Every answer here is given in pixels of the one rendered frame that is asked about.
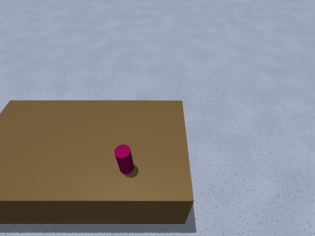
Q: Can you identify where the can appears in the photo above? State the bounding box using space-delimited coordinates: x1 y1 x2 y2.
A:
114 145 134 174

